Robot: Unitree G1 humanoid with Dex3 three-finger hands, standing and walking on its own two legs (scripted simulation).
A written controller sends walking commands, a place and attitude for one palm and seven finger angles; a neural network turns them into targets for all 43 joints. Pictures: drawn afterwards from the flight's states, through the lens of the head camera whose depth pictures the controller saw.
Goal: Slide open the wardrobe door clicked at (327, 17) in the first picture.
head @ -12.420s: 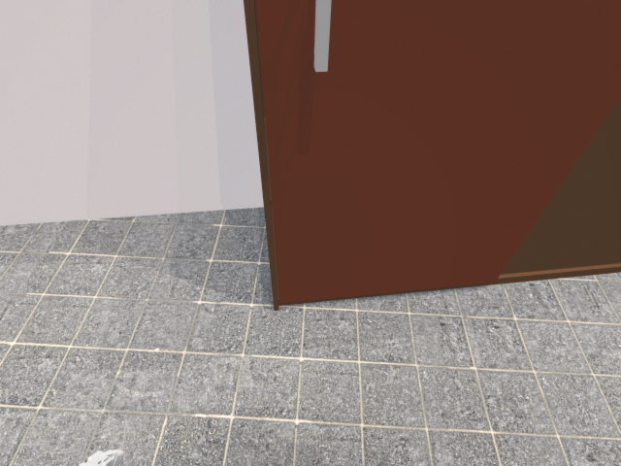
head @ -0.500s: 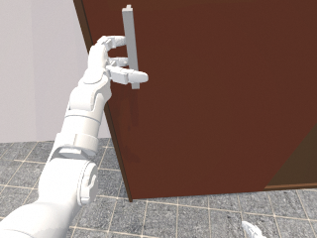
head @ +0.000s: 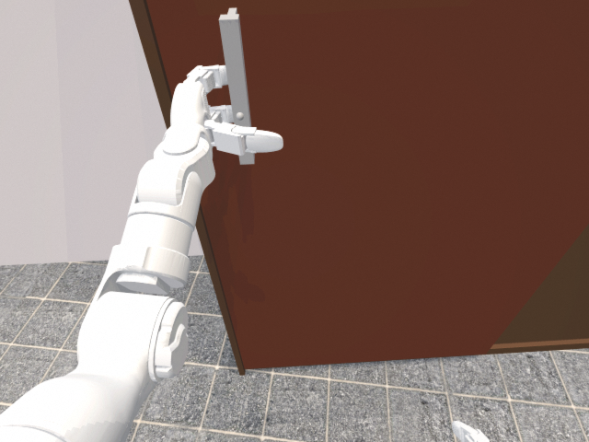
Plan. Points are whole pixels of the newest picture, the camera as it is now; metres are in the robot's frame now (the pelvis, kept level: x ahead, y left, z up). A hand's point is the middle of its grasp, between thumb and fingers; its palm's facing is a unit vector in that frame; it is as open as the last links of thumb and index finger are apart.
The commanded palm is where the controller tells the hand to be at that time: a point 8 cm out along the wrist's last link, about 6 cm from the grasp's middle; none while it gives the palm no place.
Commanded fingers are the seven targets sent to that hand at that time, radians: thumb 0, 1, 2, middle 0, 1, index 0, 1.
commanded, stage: slide the fingers in behind the handle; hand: left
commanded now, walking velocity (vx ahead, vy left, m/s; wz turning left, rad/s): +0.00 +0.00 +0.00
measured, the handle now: (240, 91) +0.51 +0.09 +0.26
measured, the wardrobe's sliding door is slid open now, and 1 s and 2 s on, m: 0.00 0.00 0.00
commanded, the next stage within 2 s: grip the handle and tug to test in 0.76 s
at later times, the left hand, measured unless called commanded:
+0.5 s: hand (245, 117) +0.44 +0.08 +0.26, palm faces +0.12 -0.99 -0.02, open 14.3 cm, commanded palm +0.42 +0.12 +0.25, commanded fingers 0.00 -0.50 0.30 -0.30 -1.20 -0.30 -1.20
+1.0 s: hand (258, 113) +0.46 +0.06 +0.25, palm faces +0.08 -1.00 +0.02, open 13.6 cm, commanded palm +0.43 +0.12 +0.25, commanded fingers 0.00 -0.13 0.46 -0.34 -1.25 -0.34 -1.25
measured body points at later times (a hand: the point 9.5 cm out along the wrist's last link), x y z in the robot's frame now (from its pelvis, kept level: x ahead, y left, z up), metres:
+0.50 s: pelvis +0.00 +0.00 +0.00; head -0.02 -0.01 +0.45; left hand +0.43 +0.13 +0.26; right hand +0.14 -0.24 -0.11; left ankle +0.02 +0.13 -0.74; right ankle -0.03 -0.09 -0.74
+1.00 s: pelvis +0.00 +0.00 +0.00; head -0.01 -0.01 +0.45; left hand +0.45 +0.12 +0.26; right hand +0.11 -0.25 -0.12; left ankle +0.02 +0.13 -0.74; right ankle -0.03 -0.09 -0.74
